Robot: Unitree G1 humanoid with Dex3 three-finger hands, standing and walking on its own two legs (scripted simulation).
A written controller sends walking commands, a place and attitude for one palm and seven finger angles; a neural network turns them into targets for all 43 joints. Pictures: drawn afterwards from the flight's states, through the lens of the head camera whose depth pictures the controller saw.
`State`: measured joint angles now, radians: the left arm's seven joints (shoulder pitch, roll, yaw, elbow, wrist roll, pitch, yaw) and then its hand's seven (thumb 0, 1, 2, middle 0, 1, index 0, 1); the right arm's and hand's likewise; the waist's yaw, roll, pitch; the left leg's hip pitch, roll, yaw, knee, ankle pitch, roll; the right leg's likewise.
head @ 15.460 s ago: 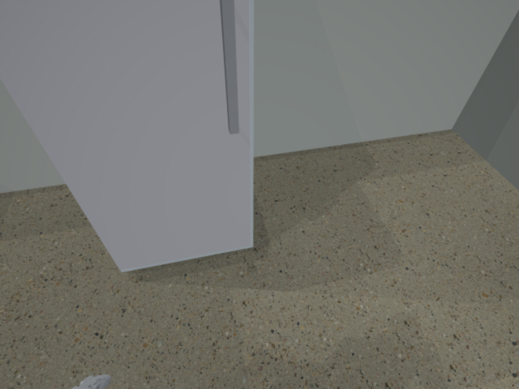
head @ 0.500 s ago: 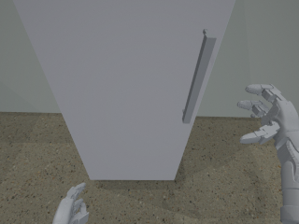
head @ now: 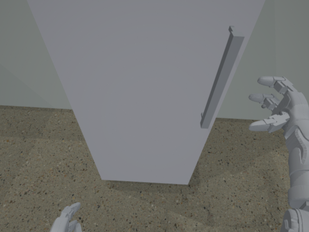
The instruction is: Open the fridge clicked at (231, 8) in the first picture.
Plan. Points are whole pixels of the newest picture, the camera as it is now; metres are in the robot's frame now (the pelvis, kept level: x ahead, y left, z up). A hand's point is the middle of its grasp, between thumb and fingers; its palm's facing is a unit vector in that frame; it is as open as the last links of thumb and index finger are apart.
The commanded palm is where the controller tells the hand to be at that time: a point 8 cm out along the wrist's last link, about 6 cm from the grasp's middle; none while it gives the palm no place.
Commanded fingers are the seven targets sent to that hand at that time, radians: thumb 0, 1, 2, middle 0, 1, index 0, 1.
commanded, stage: move the hooked fingers beside the handle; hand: right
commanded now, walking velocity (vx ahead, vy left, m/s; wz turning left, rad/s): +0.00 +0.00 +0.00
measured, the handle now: (215, 85) +0.50 -0.13 +0.13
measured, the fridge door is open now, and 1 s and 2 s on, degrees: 0 0 0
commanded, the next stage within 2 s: feel for the door with the fingertips in 1.36 s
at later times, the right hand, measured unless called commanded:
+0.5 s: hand (247, 92) +0.44 -0.20 +0.17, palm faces -0.02 +1.00 +0.02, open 14.0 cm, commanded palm +0.42 -0.25 +0.16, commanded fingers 0.00 0.50 -0.30 0.30 1.20 0.30 1.20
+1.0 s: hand (251, 97) +0.43 -0.21 +0.16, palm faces -0.01 +1.00 +0.01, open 14.0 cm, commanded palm +0.41 -0.26 +0.16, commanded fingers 0.00 0.50 -0.30 0.30 1.20 0.30 1.20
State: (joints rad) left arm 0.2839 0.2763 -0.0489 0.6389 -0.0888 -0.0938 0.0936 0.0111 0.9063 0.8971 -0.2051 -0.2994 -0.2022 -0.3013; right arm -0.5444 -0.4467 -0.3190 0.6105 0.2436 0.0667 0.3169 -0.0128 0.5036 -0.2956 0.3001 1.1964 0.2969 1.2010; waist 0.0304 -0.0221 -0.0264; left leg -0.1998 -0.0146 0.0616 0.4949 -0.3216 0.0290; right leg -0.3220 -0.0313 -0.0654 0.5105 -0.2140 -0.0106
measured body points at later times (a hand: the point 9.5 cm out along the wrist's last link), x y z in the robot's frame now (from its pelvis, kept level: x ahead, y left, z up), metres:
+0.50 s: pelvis +0.00 +0.00 +0.00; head +0.02 +0.00 +0.45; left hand +0.09 +0.26 -0.11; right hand +0.44 -0.25 +0.17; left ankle -0.04 +0.10 -0.74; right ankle +0.03 -0.12 -0.74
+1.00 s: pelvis +0.00 -0.01 -0.01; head +0.02 -0.01 +0.44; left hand +0.07 +0.26 -0.11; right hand +0.43 -0.26 +0.16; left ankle -0.04 +0.10 -0.74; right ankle +0.03 -0.12 -0.74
